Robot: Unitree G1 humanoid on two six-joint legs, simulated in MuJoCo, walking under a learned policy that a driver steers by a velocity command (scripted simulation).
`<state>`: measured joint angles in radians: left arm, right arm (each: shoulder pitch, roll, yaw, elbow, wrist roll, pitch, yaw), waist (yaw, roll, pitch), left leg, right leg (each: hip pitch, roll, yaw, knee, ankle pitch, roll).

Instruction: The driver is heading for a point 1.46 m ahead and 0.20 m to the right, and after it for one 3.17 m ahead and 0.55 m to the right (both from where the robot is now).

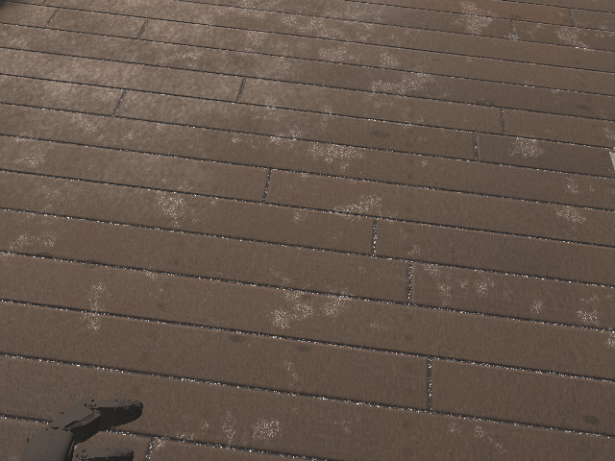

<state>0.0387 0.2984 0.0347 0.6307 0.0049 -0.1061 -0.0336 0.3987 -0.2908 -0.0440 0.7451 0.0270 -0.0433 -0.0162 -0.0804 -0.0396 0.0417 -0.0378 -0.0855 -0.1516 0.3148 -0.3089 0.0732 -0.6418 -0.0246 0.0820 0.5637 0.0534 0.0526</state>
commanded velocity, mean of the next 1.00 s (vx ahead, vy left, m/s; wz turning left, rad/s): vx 0.50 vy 0.00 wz -0.23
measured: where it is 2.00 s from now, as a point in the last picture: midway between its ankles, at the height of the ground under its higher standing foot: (349, 198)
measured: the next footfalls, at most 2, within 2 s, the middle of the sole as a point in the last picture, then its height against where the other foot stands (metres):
right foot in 0.12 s outside the picture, level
left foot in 0.56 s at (219, 449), level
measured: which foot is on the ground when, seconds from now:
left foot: down 0.00-0.14, up 0.16-0.54, down 0.56-1.00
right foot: up 0.00-0.10, down 0.12-0.56, up 0.58-1.00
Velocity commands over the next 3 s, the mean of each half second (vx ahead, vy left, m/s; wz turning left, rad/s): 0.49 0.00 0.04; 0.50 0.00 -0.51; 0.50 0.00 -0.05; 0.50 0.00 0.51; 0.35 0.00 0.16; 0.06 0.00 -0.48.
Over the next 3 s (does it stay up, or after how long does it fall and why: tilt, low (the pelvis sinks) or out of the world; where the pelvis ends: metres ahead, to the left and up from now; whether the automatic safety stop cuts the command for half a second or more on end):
stays up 1.37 -0.24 0.00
